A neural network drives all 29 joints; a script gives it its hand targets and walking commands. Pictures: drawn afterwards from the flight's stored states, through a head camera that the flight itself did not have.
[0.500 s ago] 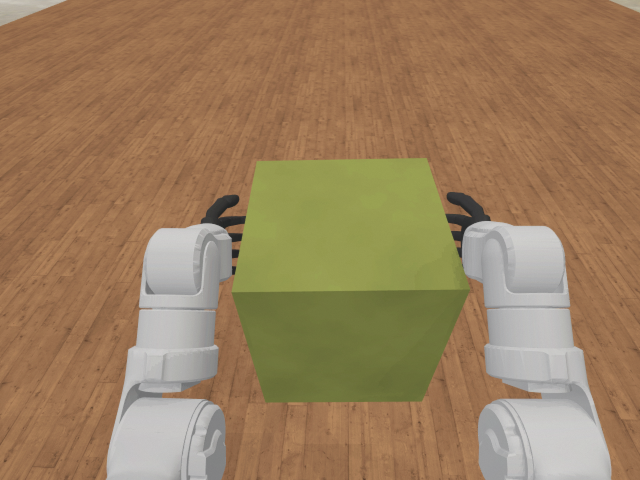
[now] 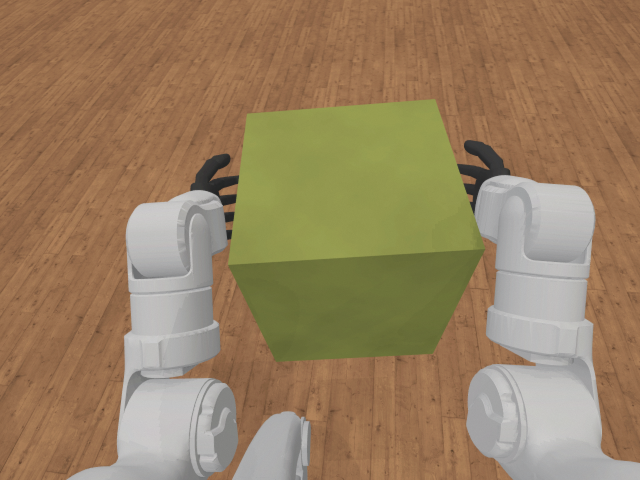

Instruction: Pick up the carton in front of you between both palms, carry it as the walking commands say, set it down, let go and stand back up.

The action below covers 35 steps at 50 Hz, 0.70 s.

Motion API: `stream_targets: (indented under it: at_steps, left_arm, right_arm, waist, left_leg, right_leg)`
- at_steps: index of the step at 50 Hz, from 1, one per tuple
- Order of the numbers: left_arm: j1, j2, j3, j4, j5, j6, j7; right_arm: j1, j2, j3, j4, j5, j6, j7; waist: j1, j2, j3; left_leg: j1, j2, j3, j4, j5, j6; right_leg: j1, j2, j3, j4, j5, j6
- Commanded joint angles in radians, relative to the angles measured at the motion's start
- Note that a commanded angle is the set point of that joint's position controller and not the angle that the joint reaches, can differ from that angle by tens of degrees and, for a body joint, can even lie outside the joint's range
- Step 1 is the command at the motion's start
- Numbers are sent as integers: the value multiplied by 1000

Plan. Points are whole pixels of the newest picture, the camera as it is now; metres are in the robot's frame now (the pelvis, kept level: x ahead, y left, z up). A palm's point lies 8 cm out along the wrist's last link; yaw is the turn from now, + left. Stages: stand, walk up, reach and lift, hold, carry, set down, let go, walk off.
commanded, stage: carry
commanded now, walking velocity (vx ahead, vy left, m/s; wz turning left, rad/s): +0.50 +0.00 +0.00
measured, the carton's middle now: (347, 243) +0.39 +0.02 +0.09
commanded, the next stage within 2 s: none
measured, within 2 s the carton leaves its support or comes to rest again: neither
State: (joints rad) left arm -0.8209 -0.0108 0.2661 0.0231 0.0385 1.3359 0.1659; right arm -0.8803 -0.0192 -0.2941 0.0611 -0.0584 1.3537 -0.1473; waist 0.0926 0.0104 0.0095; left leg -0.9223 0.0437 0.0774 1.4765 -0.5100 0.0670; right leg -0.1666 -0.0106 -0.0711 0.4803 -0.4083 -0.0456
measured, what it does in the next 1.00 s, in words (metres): climbs: left foot 0.06 m higher, then right foot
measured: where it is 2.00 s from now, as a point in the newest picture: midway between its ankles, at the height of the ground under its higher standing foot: (356, 189)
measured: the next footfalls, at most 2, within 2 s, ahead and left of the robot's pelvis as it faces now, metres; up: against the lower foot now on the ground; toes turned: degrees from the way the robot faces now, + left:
left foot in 0.12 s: +0.32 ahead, +0.11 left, +0.06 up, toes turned +4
right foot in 0.66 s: +0.61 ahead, -0.06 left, +0.06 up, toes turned -5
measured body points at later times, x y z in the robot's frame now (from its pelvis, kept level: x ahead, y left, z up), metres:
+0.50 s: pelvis +0.32 +0.05 +0.07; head +0.37 +0.05 +0.51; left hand +0.73 +0.16 +0.23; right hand +0.71 -0.14 +0.23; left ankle +0.28 +0.10 -0.67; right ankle +0.44 -0.09 -0.61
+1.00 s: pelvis +0.64 +0.02 +0.08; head +0.67 +0.00 +0.53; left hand +0.98 +0.18 +0.17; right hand +1.00 -0.12 +0.16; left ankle +0.75 +0.17 -0.62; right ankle +0.57 -0.06 -0.67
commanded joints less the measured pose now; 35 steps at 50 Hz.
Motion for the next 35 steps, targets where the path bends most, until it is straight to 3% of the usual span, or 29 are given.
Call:
stream_targets:
  at_steps: [1,2,4,5,6,7,8,9,10,11,13,16,19,21,23,28,30,31,32,33,34,35]
  left_arm:
    - [-861,-1032,-622,-151,-497,-7,-270]
    - [-864,-1034,-625,-132,-500,-6,-279]
    - [-836,-1049,-625,-79,-489,-5,-292]
    - [-817,-1060,-629,-60,-483,-10,-298]
    - [-809,-1057,-632,-52,-471,-17,-303]
    - [-793,-1070,-629,-45,-443,-26,-304]
    - [-763,-1059,-624,-36,-428,-25,-303]
    - [-770,-1008,-624,-48,-397,-26,-289]
    - [-752,-1042,-612,-70,-393,-30,-280]
    - [-779,-1015,-607,-118,-376,-34,-267]
    - [-770,-985,-591,-161,-339,-39,-239]
    - [-687,-946,-581,-166,-280,-48,-213]
    - [-638,-905,-589,-140,-243,-45,-202]
    - [-626,-884,-595,-108,-236,-35,-200]
    - [-634,-876,-598,-67,-242,-23,-205]
    - [-683,-913,-583,57,-286,3,-228]
    - [-699,-940,-567,111,-308,9,-237]
    - [-698,-954,-552,141,-317,8,-240]
    - [-697,-970,-534,165,-323,5,-245]
    - [-673,-983,-516,185,-327,1,-252]
    - [-706,-963,-500,191,-316,-8,-252]
    - [-679,-997,-500,209,-326,-14,-257]
  right_arm:
    - [-648,979,558,-45,303,-27,161]
    - [-641,972,568,-34,293,-28,160]
    - [-610,979,583,-8,286,-33,161]
    - [-592,986,592,2,287,-38,167]
    - [-597,1005,609,-8,305,-46,177]
    - [-632,1039,628,-39,338,-55,191]
    - [-639,1034,632,-31,351,-69,202]
    - [-621,1080,655,-37,381,-64,212]
    - [-671,1073,670,-111,405,-72,220]
    - [-736,1118,701,-161,450,-73,230]
    - [-816,1159,738,-250,516,-72,246]
    - [-813,1147,763,-282,559,-67,258]
    - [-780,1104,758,-255,556,-59,263]
    - [-737,1070,739,-200,538,-48,268]
    - [-702,1048,713,-127,517,-37,275]
    - [-679,1031,632,35,466,-22,285]
    - [-677,1040,599,86,449,-22,284]
    - [-673,1046,582,107,440,-22,284]
    - [-670,1054,568,126,434,-24,285]
    - [-671,1051,567,131,421,-26,282]
    - [-690,1091,560,153,423,-25,281]
    - [-701,1085,551,149,412,-31,277]
  waist:
    - [-12,-113,-374]
    - [-12,-129,-358]
    - [-91,-226,-439]
    - [-169,-238,-523]
    - [-254,-175,-613]
    - [-251,-57,-655]
    - [-195,328,-830]
    - [-181,205,-801]
    - [-176,172,-790]
    - [-167,75,-707]
    - [-156,61,-609]
    - [-163,14,-578]
    - [-173,42,-574]
    - [-181,72,-556]
    - [-187,89,-518]
    - [-193,121,-397]
    - [-170,154,-385]
    - [-140,157,-416]
    - [-98,128,-468]
    - [-49,52,-533]
    - [-58,-191,-617]
    - [-36,-254,-566]
  left_leg:
    - [-102,20,45,-282,47,2]
    - [83,-23,107,-445,147,7]
    - [440,-137,203,-578,244,40]
    - [637,-170,214,-678,339,43]
    - [890,-169,202,-880,465,30]
    - [1166,-48,-39,-914,501,56]
    - [1319,318,-724,-1038,730,247]
    - [1260,256,-629,-933,980,244]
    - [1213,262,-638,-939,745,281]
    - [1130,248,-609,-980,548,234]
    - [1028,196,-505,-1008,470,186]
    - [1031,195,-438,-1024,495,190]
    - [1084,213,-367,-1014,732,205]
    - [1105,200,-307,-1021,827,194]
    - [1104,174,-246,-1028,870,170]
    - [1080,136,-149,-1034,931,122]
    - [1037,120,-88,-982,1107,77]
    - [1000,110,-46,-895,1163,41]
    - [910,97,0,-765,1096,5]
    - [719,81,1,-571,789,-25]
    - [408,-51,-7,-310,302,-67]
    - [218,-115,-67,-162,0,-55]
  right_leg:
    - [342,-198,203,-133,603,-155]
    - [213,-171,141,-170,718,-142]
    - [133,-161,20,-47,1299,-95]
    - [130,-154,-21,131,1411,-64]
    - [84,-114,-70,397,1262,-23]
    - [-195,-33,-2,631,583,-14]
    - [-391,148,88,1050,-27,33]
    - [-362,80,222,1144,8,-4]
    - [-475,73,212,1218,7,-7]
    - [-527,26,182,1173,1,-3]
    - [-564,-1,148,1059,22,-19]
    - [-587,-9,115,850,-61,-7]
    - [-644,-23,81,660,20,-1]
    - [-655,-23,54,547,120,4]
    - [-637,-17,26,432,217,6]
    - [-538,25,-59,169,323,-9]
    - [-378,61,-107,50,346,-26]
    - [-216,79,-132,-24,380,-32]
    - [-10,67,-135,-64,398,-40]
    - [223,-78,63,-43,344,-68]
    - [468,-365,538,-36,447,-220]
    - [491,-375,673,-119,429,-279]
